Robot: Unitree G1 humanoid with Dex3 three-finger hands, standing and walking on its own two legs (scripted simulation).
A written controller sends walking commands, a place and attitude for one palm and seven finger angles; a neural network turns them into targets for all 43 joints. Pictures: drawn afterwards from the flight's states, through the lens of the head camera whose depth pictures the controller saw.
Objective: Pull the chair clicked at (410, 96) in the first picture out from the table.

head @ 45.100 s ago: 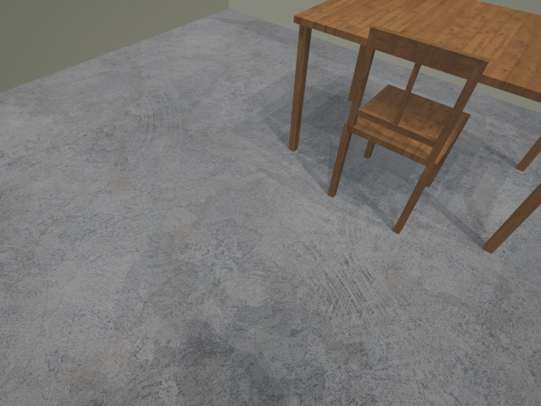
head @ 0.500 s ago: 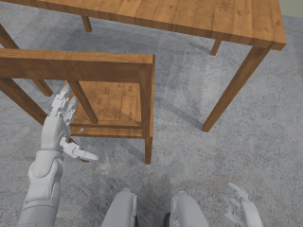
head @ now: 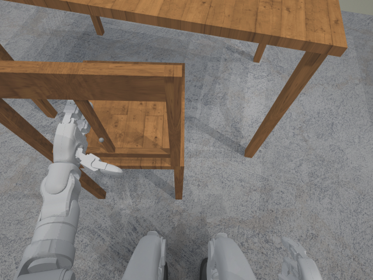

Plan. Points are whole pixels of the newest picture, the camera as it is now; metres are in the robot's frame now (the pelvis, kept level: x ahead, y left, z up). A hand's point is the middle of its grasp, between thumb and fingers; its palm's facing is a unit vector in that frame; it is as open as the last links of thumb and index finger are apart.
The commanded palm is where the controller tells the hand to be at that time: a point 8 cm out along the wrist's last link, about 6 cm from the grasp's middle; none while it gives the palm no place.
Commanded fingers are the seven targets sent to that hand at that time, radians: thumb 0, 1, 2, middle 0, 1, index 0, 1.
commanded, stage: push the fingers through the gap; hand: left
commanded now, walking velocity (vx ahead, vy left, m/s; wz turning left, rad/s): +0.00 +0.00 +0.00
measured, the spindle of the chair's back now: (98, 128) +0.43 +0.22 +0.00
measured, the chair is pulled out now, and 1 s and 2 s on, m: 0.16 0.16 0.18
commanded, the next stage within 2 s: hook a spindle and tug to test in 0.54 s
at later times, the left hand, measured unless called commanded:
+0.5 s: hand (100, 133) +0.40 +0.20 +0.03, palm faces +0.04 -1.00 -0.04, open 16.9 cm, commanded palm +0.37 +0.25 +0.03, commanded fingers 0.00 -0.50 0.30 -0.06 -0.08 -0.06 -0.08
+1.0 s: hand (103, 135) +0.40 +0.19 +0.03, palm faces +0.04 -1.00 -0.05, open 15.4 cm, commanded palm +0.37 +0.24 +0.03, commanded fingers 0.00 -0.28 0.40 -0.39 -1.12 -0.39 -1.12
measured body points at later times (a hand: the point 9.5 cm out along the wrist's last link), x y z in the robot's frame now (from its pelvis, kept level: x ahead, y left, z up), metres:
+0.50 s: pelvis +0.00 +0.00 +0.00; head +0.13 +0.01 +0.43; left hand +0.39 +0.25 +0.03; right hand +0.11 -0.26 -0.12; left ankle +0.03 +0.10 -0.61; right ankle +0.04 -0.10 -0.61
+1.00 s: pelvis +0.00 +0.00 +0.00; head +0.12 +0.01 +0.43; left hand +0.39 +0.24 +0.03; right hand +0.12 -0.26 -0.12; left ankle +0.03 +0.10 -0.61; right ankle +0.04 -0.10 -0.61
